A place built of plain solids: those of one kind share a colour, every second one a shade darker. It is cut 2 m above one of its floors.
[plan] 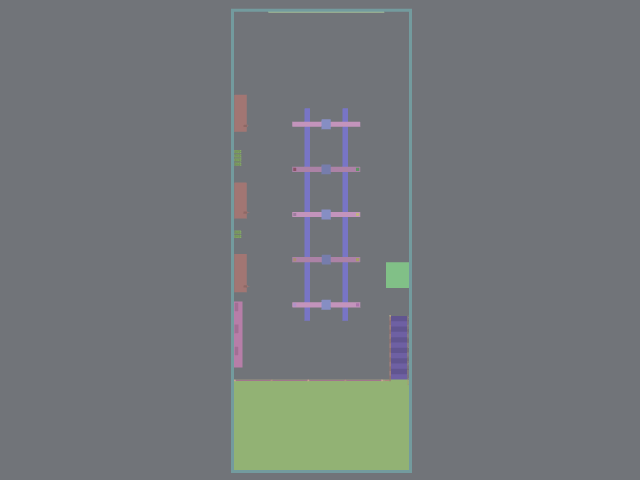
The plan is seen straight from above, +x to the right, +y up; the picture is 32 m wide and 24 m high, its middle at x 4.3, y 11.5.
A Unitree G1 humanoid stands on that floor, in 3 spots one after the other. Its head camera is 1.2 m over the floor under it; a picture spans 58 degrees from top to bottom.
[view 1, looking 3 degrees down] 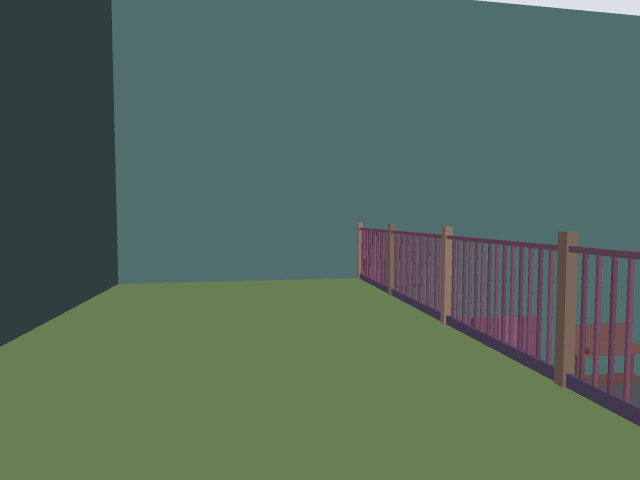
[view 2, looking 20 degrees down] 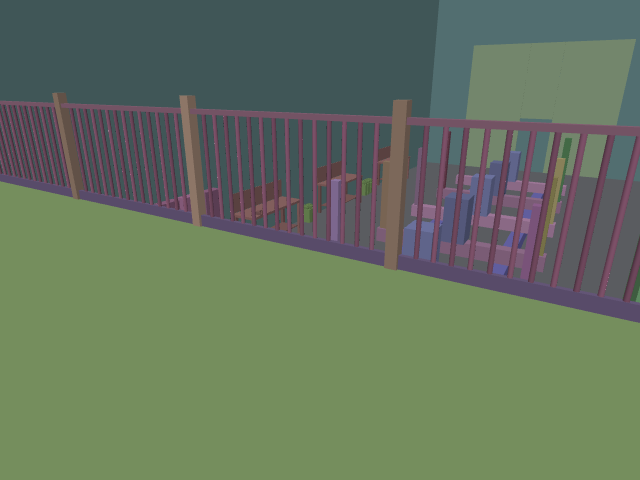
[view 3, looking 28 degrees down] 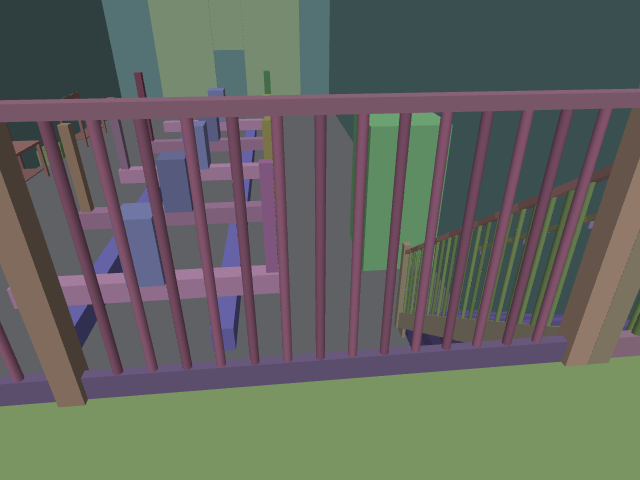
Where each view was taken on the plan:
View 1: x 8.26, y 2.23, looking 170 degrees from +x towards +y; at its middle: wall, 8.40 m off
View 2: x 6.55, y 1.86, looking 121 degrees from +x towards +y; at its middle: guard_board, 3.22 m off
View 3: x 6.30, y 3.31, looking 84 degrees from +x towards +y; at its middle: guard_bal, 1.31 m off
